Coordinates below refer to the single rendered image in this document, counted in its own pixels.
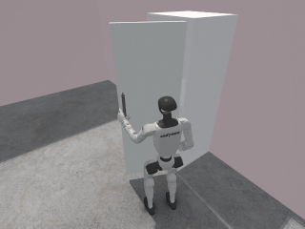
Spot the handle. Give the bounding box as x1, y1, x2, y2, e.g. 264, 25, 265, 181
121, 93, 127, 117

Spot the left robot forearm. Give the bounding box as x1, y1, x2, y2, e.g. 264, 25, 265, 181
121, 119, 137, 143

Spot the fridge door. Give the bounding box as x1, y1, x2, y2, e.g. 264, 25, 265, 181
109, 21, 187, 175

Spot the left robot upper arm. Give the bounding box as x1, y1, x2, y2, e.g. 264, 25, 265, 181
134, 123, 156, 144

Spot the right robot thigh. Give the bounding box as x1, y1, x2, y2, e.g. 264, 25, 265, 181
166, 154, 183, 183

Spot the right robot hand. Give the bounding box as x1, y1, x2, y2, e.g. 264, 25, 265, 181
177, 141, 186, 151

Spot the humanoid robot torso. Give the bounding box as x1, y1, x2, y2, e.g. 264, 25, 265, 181
152, 118, 183, 171

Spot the right robot upper arm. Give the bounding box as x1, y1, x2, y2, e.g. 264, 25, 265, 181
178, 117, 194, 148

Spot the right robot forearm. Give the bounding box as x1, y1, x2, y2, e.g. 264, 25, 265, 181
181, 142, 194, 150

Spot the left robot hand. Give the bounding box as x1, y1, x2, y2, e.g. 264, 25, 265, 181
117, 108, 131, 123

